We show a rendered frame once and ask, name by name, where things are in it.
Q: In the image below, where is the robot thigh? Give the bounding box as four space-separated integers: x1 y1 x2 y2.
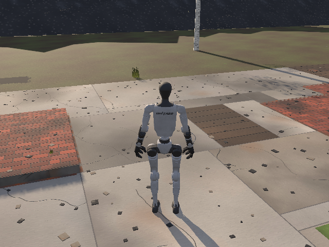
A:
147 144 159 181
171 144 182 182

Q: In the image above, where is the right robot forearm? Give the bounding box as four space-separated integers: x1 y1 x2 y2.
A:
184 126 193 148

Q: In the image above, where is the left robot upper arm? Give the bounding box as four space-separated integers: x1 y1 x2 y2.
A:
141 104 154 132

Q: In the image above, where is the left robot forearm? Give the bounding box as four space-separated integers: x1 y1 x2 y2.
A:
136 125 146 147

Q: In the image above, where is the left robot hand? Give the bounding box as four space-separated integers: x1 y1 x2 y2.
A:
134 146 147 158

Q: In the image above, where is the robot left thigh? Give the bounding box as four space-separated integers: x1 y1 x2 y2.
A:
147 144 159 181

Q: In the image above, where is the right robot hand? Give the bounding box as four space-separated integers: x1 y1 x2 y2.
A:
182 146 194 159

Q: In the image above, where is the robot right thigh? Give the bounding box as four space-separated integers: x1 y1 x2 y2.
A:
171 144 182 182

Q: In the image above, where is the right robot upper arm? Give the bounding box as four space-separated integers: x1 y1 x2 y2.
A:
176 104 189 133

